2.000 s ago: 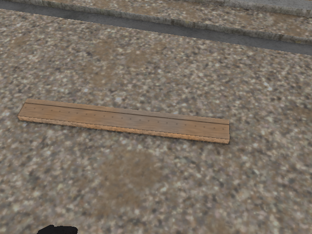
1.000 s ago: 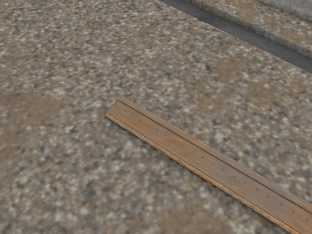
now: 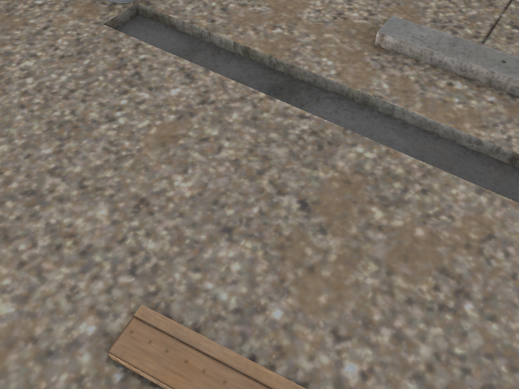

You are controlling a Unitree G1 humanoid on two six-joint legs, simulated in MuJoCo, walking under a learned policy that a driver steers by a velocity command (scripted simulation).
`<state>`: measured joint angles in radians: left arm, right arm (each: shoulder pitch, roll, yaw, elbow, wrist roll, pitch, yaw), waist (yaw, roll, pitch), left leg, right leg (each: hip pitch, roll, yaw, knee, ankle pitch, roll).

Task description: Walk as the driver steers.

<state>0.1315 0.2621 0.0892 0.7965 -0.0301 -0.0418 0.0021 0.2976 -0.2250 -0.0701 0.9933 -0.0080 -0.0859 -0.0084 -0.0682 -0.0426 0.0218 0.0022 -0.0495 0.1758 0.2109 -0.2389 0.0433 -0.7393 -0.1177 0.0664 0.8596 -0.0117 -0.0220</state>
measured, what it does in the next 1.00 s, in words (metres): climbs, turning right: right foot 0.04 m higher, then left foot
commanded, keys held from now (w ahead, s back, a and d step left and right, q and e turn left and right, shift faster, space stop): w+e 0.18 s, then e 0.32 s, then no key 0.50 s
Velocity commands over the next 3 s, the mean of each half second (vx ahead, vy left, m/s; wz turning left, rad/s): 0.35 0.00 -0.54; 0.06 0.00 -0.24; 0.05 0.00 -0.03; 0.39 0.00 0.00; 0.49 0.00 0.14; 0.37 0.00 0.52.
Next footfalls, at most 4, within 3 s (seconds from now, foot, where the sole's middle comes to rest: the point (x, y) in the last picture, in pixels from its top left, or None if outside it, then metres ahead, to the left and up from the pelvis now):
0.10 right None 0.28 -0.17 -0.74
0.58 left None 0.45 0.03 -0.74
0.88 right None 0.31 -0.17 -0.74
2.08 right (385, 305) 0.69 -0.37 -0.78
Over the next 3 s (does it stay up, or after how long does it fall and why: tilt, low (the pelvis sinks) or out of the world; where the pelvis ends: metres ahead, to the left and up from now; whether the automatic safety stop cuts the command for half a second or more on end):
stays up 1.06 -0.43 -0.01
